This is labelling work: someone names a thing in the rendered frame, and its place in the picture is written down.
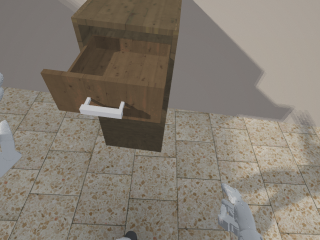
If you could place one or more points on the drawer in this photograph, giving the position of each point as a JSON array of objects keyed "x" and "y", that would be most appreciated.
[{"x": 111, "y": 70}]

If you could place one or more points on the right robot forearm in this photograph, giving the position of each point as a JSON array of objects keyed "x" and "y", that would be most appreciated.
[{"x": 249, "y": 234}]

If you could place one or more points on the robot right hand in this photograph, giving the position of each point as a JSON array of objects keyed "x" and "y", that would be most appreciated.
[{"x": 240, "y": 216}]

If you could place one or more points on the robot left hand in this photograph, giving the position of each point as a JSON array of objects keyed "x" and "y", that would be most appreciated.
[{"x": 8, "y": 156}]

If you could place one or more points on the cabinet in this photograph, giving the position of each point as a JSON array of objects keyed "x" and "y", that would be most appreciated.
[{"x": 145, "y": 20}]

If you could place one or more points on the handle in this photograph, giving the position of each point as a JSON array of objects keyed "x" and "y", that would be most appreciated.
[{"x": 100, "y": 111}]

